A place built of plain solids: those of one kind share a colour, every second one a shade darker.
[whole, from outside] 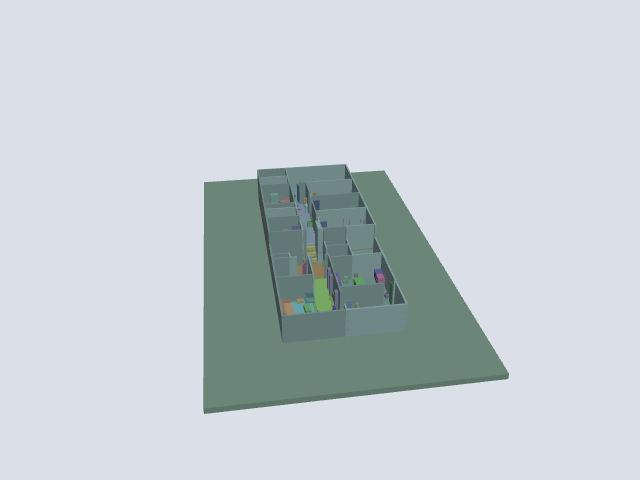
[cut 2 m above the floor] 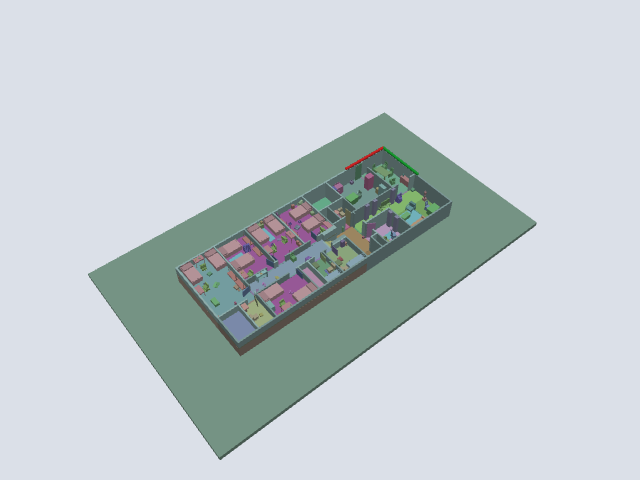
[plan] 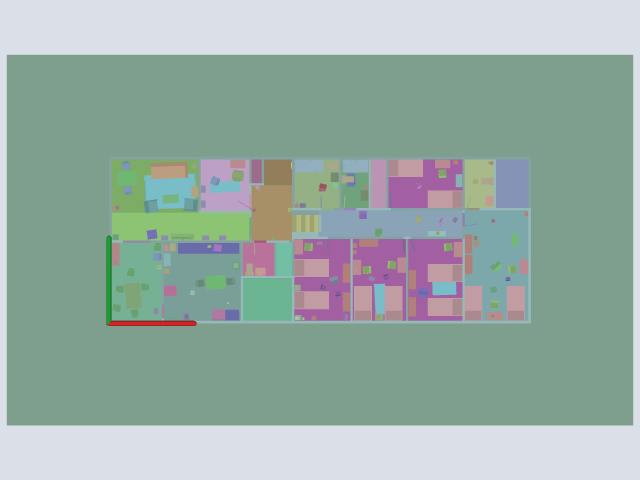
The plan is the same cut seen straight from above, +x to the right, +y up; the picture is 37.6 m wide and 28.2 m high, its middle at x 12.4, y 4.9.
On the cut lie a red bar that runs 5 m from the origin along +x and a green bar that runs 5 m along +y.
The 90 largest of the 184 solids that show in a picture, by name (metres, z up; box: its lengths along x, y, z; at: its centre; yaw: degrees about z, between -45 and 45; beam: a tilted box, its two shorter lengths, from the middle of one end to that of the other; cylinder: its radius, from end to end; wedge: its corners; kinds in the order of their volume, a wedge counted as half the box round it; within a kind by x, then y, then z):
{
 "under_1": {"box": [36.8, 21.79, 0.5], "at": [12.4, 4.89, -0.33]},
 "floor_base_1": {"box": [13.88, 5.21, 1.18], "at": [17.86, 2.6, 0.51]},
 "floor_base_2": {"box": [13.88, 3.26, 1.18], "at": [17.86, 8.16, 0.51]},
 "floor_base_3": {"box": [12.32, 1.32, 1.18], "at": [18.64, 5.87, 0.51]},
 "wall_1": {"box": [0.16, 4.58, 2.78], "at": [0.08, 2.45, 1.09]},
 "wall_2": {"box": [0.16, 4.76, 2.78], "at": [0.08, 7.25, 1.09]},
 "wall_3": {"box": [0.13, 3.64, 2.78], "at": [3.17, 2.92, 1.09]},
 "wall_4": {"box": [10.6, 0.16, 2.78], "at": [5.3, 0.08, 1.09]},
 "wall_5": {"box": [10.6, 0.16, 2.78], "at": [5.3, 9.71, 1.09]},
 "wall_6": {"box": [0.13, 3.0, 2.78], "at": [5.33, 8.13, 1.09]},
 "wall_7": {"box": [6.1, 0.13, 2.78], "at": [5.48, 4.8, 1.09]},
 "wall_8": {"box": [3.11, 0.13, 2.78], "at": [6.83, 6.57, 1.09]},
 "wall_9": {"box": [0.13, 2.5, 2.78], "at": [7.82, 1.41, 1.09]},
 "wall_10": {"box": [0.13, 1.95, 2.78], "at": [7.82, 3.77, 1.09]},
 "wall_11": {"box": [0.13, 1.39, 2.78], "at": [8.31, 8.94, 1.09]},
 "wall_12": {"box": [0.13, 1.39, 2.78], "at": [9.04, 8.94, 1.09]},
 "wall_13": {"box": [2.85, 0.13, 2.78], "at": [9.18, 2.73, 1.09]},
 "wall_14": {"box": [0.13, 1.95, 2.78], "at": [9.77, 3.77, 1.09]},
 "wall_15": {"box": [1.35, 0.13, 2.78], "at": [9.93, 4.8, 1.09]},
 "wall_16": {"box": [0.13, 2.5, 2.49], "at": [10.82, 1.41, 2.47]},
 "wall_17": {"box": [0.13, 1.95, 2.49], "at": [10.82, 3.77, 2.47]},
 "wall_18": {"box": [0.13, 2.85, 2.49], "at": [10.82, 8.21, 2.47]},
 "wall_19": {"box": [0.16, 2.5, 1.52], "at": [10.84, 1.41, 0.46]},
 "wall_20": {"box": [0.16, 3.1, 1.52], "at": [10.84, 8.08, 0.46]},
 "wall_21": {"box": [1.56, 0.28, 2.49], "at": [11.54, 5.23, 2.47]},
 "wall_22": {"box": [1.56, 0.28, 2.49], "at": [11.54, 6.51, 2.47]},
 "wall_23": {"box": [1.71, 0.13, 2.49], "at": [11.62, 6.71, 2.47]},
 "wall_24": {"box": [2.1, 0.13, 2.49], "at": [11.81, 5.03, 2.47]},
 "wall_25": {"box": [0.13, 2.85, 2.49], "at": [13.6, 8.21, 2.47]},
 "wall_26": {"box": [0.13, 4.8, 2.49], "at": [14.26, 2.56, 2.47]},
 "wall_27": {"box": [2.87, 0.13, 2.49], "at": [15.09, 5.03, 2.47]},
 "wall_28": {"box": [0.13, 2.85, 2.49], "at": [15.32, 8.21, 2.47]},
 "wall_29": {"box": [2.04, 0.13, 2.49], "at": [15.55, 6.71, 2.47]},
 "wall_30": {"box": [0.13, 2.85, 2.49], "at": [16.36, 8.21, 2.47]},
 "wall_31": {"box": [0.13, 4.8, 2.49], "at": [17.52, 2.56, 2.47]},
 "wall_32": {"box": [14.2, 0.16, 2.49], "at": [17.7, 0.08, 2.47]},
 "wall_33": {"box": [14.2, 0.16, 2.49], "at": [17.7, 9.71, 2.47]},
 "wall_34": {"box": [3.69, 0.13, 2.49], "at": [19.2, 6.71, 2.47]},
 "wall_35": {"box": [2.37, 0.13, 2.49], "at": [19.71, 5.03, 2.47]},
 "wall_36": {"box": [0.13, 4.8, 2.49], "at": [20.84, 2.56, 2.47]},
 "wall_37": {"box": [0.13, 2.85, 2.49], "at": [20.84, 8.21, 2.47]},
 "wall_38": {"box": [0.13, 2.85, 2.49], "at": [22.68, 8.21, 2.47]},
 "wall_39": {"box": [3.03, 0.13, 2.49], "at": [23.29, 6.71, 2.47]},
 "wall_40": {"box": [0.16, 6.49, 2.49], "at": [24.72, 3.4, 2.47]},
 "wall_41": {"box": [0.16, 2.85, 2.49], "at": [24.72, 8.21, 2.47]},
 "floor_living_1": {"box": [5.11, 3.13, 0.5], "at": [2.71, 8.06, -0.25]},
 "floor_living_2": {"box": [8.09, 1.63, 0.5], "at": [4.21, 5.68, -0.25]},
 "floor_kitchen_1": {"box": [4.52, 4.58, 0.5], "at": [5.49, 2.45, -0.25]},
 "child_bed_1": {"box": [2.06, 1.06, 0.4], "at": [11.9, 1.36, 1.6]},
 "child_bed_2": {"box": [2.06, 1.06, 0.4], "at": [11.9, 3.26, 1.6]},
 "child_bed_3": {"box": [1.06, 2.06, 0.4], "at": [14.92, 1.17, 1.6]},
 "child_bed_4": {"box": [1.06, 2.06, 0.4], "at": [16.72, 1.17, 1.6]},
 "child_bed_5": {"box": [2.06, 1.06, 0.4], "at": [17.43, 9.13, 1.6]},
 "child_bed_6": {"box": [2.06, 1.06, 0.4], "at": [19.76, 0.96, 1.6]},
 "child_bed_7": {"box": [2.06, 1.06, 0.4], "at": [19.76, 2.96, 1.6]},
 "child_bed_8": {"box": [2.06, 1.06, 0.4], "at": [19.76, 7.28, 1.6]},
 "child_bed_9": {"box": [1.06, 2.06, 0.4], "at": [21.4, 1.17, 1.6]},
 "child_bed_10": {"box": [1.06, 2.06, 0.4], "at": [23.9, 1.17, 1.6]},
 "upper_floor_room_1": {"box": [3.3, 4.8, 0.12], "at": [12.54, 2.56, 1.16]},
 "upper_floor_room_2": {"box": [3.14, 4.8, 0.12], "at": [15.89, 2.56, 1.16]},
 "upper_floor_room_3": {"box": [4.35, 2.85, 0.12], "at": [18.59, 8.21, 1.16]},
 "upper_floor_room_4": {"box": [3.18, 4.8, 0.12], "at": [19.18, 2.56, 1.16]},
 "floor_dining_1": {"box": [2.94, 4.58, 0.5], "at": [1.63, 2.45, -0.25]},
 "floor_foyer_1": {"box": [2.38, 3.24, 0.5], "at": [9.57, 6.49, -0.25]},
 "floor_foyer_2": {"box": [1.65, 1.52, 0.5], "at": [9.94, 8.87, -0.25]},
 "floor_office_1": {"box": [2.85, 3.0, 0.5], "at": [6.83, 8.13, -0.25]},
 "stair_1": {"box": [1.56, 1.0, 0.47], "at": [11.54, 5.87, -0.06]},
 "stair_2": {"box": [1.3, 1.0, 0.65], "at": [11.67, 5.87, 0.02]},
 "stair_3": {"box": [1.04, 1.0, 0.82], "at": [11.8, 5.87, 0.11]},
 "stair_4": {"box": [0.78, 1.0, 1.0], "at": [11.93, 5.87, 0.2]},
 "stair_5": {"box": [0.52, 1.0, 1.17], "at": [12.06, 5.87, 0.29]},
 "floor_pantry_1": {"box": [2.88, 2.5, 0.5], "at": [9.32, 1.41, -0.25]},
 "upper_floor_room_end_1": {"box": [3.74, 6.49, 0.12], "at": [22.77, 3.4, 1.16]},
 "floor_halfbath_1": {"box": [1.82, 1.95, 0.5], "at": [8.79, 3.77, -0.25]},
 "upper_floor_corridor_1": {"box": [8.45, 1.56, 0.12], "at": [16.55, 5.87, 1.16]},
 "bathtub_1": {"box": [1.7, 0.76, 0.41], "at": [11.76, 9.24, 1.42]},
 "bathtub_2": {"box": [1.52, 0.76, 0.42], "at": [14.48, 9.24, 1.43]},
 "floor_down_1": {"box": [0.93, 1.95, 0.5], "at": [10.29, 3.77, -0.25]},
 "upper_floor_bath_1": {"box": [2.64, 2.85, 0.12], "at": [12.21, 8.21, 1.16]},
 "flat_shelf_1": {"box": [0.39, 0.76, 1.46], "at": [3.44, 3.74, 0.73]},
 "flat_shelf_2": {"box": [0.39, 0.76, 1.46], "at": [20.57, 8.38, 1.95]},
 "fridge_flat_1": {"box": [0.73, 0.6, 1.66], "at": [3.61, 1.92, 0.83]},
 "sofa_1": {"box": [2.16, 0.93, 0.34], "at": [3.56, 8.98, 0.28], "yaw": 2.5},
 "upper_floor_end_1": {"box": [1.9, 2.85, 0.12], "at": [23.69, 8.21, 1.16]},
 "upper_floor_end_wc_1": {"box": [1.71, 2.85, 0.12], "at": [21.75, 8.21, 1.16]},
 "upper_floor_shower_1": {"box": [1.6, 2.85, 0.12], "at": [14.46, 8.21, 1.16]},
 "rug_1": {"box": [2.9, 2.0, 0.08], "at": [3.61, 7.75, -0.03], "yaw": 1.9},
 "range_flat_1": {"box": [0.76, 0.65, 0.94], "at": [6.45, 0.49, 0.47]},
 "sideboard_1": {"box": [0.45, 1.35, 0.71], "at": [0.4, 4.04, 0.51]},
 "floor_coats_1": {"box": [0.6, 1.39, 0.5], "at": [8.68, 8.94, -0.25]}
}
